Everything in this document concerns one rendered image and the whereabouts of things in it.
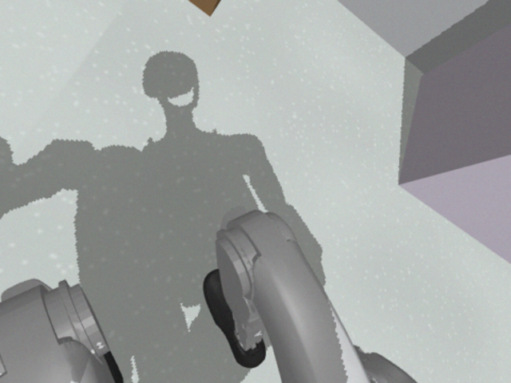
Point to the right robot foot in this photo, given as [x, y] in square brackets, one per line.
[222, 316]

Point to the left robot foot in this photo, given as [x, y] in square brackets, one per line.
[116, 373]

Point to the right robot hand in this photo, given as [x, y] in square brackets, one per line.
[381, 370]

